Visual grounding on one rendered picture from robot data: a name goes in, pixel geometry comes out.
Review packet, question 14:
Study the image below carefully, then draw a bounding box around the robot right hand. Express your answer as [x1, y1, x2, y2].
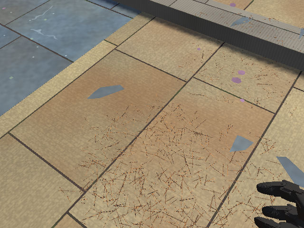
[254, 180, 304, 228]

